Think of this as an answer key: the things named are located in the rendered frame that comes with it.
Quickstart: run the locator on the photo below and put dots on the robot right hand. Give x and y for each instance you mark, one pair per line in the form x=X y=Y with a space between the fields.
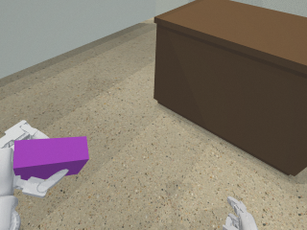
x=245 y=220

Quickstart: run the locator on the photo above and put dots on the left robot forearm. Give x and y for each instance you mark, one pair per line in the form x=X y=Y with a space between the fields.
x=9 y=218

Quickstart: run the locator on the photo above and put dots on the sponge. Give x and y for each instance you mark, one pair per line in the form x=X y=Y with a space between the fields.
x=41 y=158

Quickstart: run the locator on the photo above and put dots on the table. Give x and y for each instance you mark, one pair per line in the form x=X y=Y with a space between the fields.
x=240 y=72

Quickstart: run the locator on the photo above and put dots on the robot left hand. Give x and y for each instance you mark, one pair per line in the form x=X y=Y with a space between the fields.
x=34 y=186

